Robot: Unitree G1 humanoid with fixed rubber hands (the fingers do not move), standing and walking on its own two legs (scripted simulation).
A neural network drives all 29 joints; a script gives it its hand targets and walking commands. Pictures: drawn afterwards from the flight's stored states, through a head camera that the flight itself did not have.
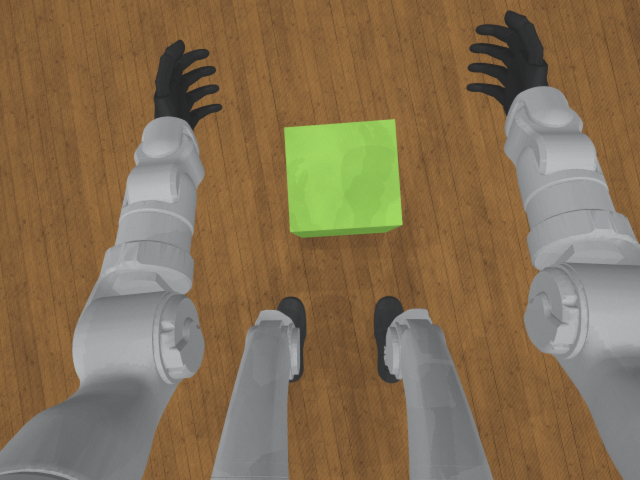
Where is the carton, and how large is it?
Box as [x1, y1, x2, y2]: [284, 119, 402, 237]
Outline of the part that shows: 394,119 284,127 289,221 291,232 302,237 385,232 402,224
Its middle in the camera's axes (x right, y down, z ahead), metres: +0.05 -0.11 +0.85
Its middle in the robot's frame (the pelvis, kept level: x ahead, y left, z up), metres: +0.49 +0.00 -0.51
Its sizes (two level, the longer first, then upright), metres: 0.210 0.200 0.250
